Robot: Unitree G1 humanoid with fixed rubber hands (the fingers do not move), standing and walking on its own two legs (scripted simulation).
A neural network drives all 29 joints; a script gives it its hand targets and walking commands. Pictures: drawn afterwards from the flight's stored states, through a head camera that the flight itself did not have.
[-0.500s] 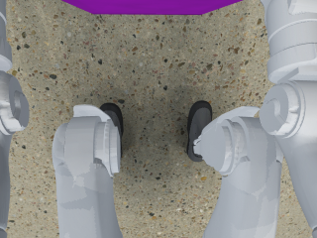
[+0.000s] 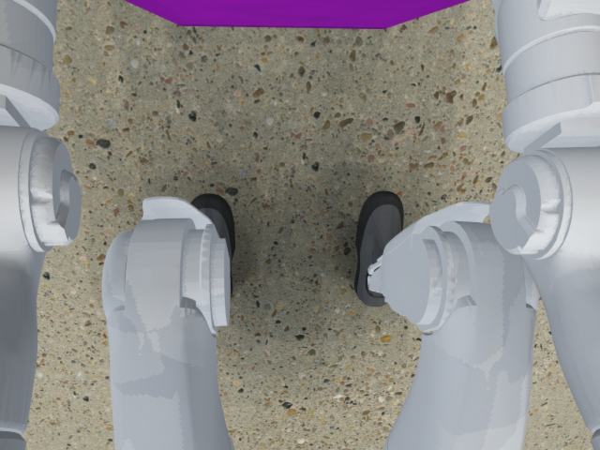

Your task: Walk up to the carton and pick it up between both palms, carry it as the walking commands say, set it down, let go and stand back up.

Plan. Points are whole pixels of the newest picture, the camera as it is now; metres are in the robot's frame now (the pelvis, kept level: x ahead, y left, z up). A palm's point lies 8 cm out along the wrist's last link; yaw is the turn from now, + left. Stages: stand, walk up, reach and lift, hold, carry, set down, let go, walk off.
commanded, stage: reach and lift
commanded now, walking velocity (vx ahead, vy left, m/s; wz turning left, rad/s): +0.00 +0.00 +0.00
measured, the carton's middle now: out of the picture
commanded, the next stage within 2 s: none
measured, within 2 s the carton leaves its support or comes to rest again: leaves its support in 0.88 s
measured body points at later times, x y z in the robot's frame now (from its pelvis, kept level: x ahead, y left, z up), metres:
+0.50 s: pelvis +0.00 +0.00 +0.00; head +0.39 +0.03 +0.20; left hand +0.59 +0.22 -0.18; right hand +0.59 -0.15 -0.19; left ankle +0.10 +0.13 -0.34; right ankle +0.12 -0.14 -0.34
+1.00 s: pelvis +0.00 +0.00 +0.01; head +0.37 +0.04 +0.23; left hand +0.58 +0.23 -0.15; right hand +0.58 -0.13 -0.16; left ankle +0.10 +0.13 -0.34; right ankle +0.12 -0.14 -0.34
